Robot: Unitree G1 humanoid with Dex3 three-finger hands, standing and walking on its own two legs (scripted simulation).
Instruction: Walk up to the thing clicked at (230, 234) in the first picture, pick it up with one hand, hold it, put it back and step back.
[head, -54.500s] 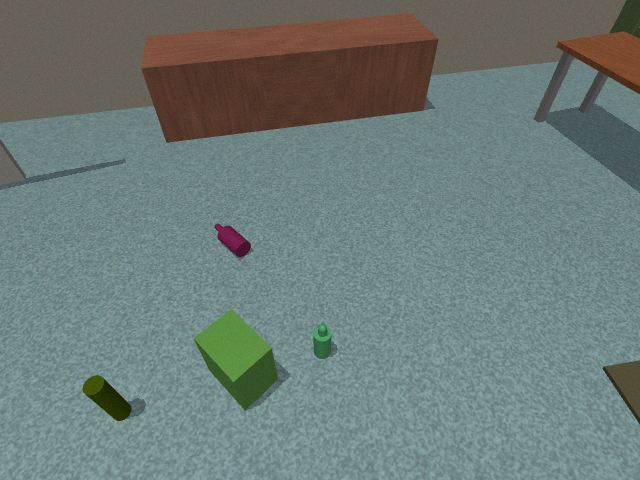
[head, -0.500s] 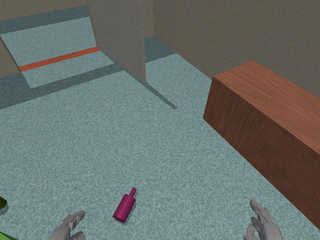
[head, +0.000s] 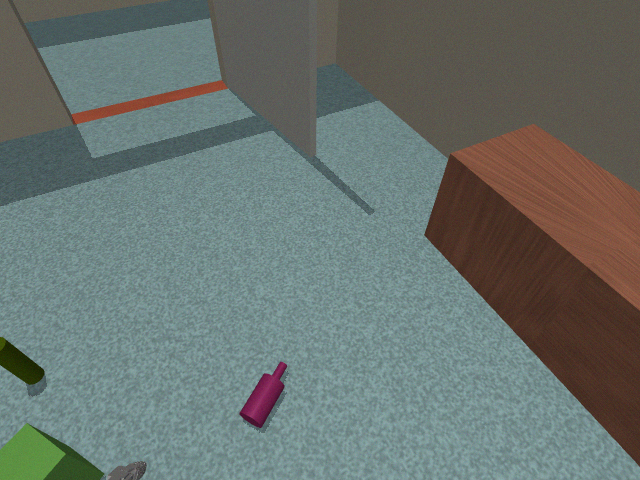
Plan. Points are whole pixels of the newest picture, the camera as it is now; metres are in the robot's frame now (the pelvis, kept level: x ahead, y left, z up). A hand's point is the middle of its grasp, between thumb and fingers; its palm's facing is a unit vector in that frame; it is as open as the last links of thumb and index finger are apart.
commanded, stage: stand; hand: left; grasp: from above
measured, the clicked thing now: (267, 391) +0.50 +0.18 -0.71
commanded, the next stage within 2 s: none
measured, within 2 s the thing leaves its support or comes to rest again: neither
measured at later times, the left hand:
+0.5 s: hand out of the picture +0.05 +0.24 -0.13, palm faces +0.04 -0.94 -0.33, open 7.4 cm
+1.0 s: hand out of the picture +0.06 +0.23 -0.13, palm faces +0.03 -0.94 -0.34, open 7.4 cm
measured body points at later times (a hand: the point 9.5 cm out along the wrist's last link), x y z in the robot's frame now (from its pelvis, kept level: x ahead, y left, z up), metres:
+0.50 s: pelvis +0.01 +0.00 +0.03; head +0.01 +0.00 +0.48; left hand +0.05 +0.29 -0.11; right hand +0.09 -0.27 -0.11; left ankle +0.01 +0.12 -0.71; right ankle +0.01 -0.14 -0.71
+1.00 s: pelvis +0.01 -0.01 +0.03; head +0.01 -0.02 +0.48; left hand +0.06 +0.28 -0.10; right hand +0.07 -0.31 -0.11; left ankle +0.01 +0.12 -0.71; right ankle +0.01 -0.14 -0.71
